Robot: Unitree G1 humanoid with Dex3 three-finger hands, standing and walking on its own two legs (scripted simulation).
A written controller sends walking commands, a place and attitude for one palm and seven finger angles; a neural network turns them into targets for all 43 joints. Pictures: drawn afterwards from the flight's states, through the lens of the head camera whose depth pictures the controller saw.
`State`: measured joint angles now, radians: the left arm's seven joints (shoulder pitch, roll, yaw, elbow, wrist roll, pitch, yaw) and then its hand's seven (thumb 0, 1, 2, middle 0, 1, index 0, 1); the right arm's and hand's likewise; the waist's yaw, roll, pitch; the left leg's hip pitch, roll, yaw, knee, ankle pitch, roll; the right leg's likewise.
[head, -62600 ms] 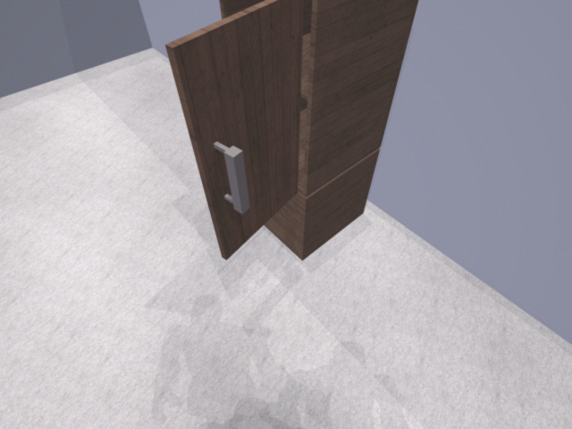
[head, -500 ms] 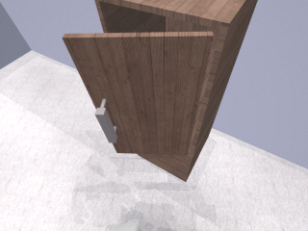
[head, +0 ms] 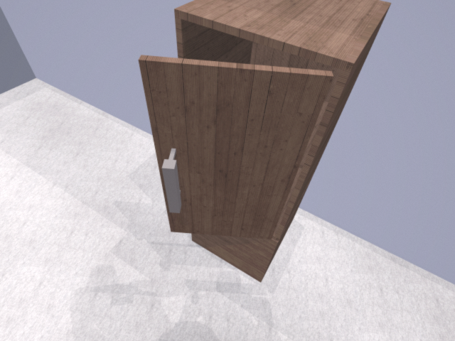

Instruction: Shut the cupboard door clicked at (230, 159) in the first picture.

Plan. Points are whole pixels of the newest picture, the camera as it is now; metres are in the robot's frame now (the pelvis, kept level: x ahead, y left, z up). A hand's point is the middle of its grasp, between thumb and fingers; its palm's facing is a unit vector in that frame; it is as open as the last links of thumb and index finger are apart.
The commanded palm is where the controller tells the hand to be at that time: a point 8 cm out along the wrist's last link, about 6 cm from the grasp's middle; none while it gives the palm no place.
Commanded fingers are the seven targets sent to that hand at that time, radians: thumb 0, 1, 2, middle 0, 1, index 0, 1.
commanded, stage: come to a stop and stand still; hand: left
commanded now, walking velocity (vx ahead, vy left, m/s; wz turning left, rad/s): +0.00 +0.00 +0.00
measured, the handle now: (174, 181) +0.46 +0.17 -0.05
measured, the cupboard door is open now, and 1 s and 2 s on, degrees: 28 28 28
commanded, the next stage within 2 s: look again from close up in 0.18 s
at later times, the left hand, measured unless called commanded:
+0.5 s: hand out of the picture +0.01 +0.18 -0.18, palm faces +0.01 -0.98 -0.21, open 7.4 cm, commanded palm none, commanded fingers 0.00 0.90 0.90 -0.20 -0.30 -0.20 -0.30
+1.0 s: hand (119, 325) +0.15 +0.20 -0.06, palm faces +0.26 -0.96 -0.13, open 7.3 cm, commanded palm +0.09 +0.24 -0.07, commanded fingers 0.00 0.90 0.90 -0.35 -0.46 -0.35 -0.46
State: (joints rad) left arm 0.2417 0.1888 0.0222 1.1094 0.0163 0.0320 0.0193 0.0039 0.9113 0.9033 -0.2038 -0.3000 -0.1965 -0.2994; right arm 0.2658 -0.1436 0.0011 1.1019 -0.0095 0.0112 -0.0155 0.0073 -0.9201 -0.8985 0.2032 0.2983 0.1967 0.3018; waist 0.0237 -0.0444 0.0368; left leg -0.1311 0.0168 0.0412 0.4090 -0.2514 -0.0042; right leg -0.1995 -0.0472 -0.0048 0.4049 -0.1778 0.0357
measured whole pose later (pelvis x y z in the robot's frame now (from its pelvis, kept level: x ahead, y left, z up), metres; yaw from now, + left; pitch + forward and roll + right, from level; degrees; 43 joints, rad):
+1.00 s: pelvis -0.02 -0.01 -0.02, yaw +3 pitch +0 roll +0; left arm 0.40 0.18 0.09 0.26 -0.16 -0.15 0.04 0.02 0.91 0.90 -0.23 -0.33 -0.22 -0.33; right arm 0.34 -0.22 -0.01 0.83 0.02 -0.28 -0.07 0.01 -0.90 -0.90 0.20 0.30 0.20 0.30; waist -0.03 0.01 -0.01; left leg -0.35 0.00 0.00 0.68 -0.34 -0.01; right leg -0.40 -0.07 -0.04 0.68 -0.29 0.02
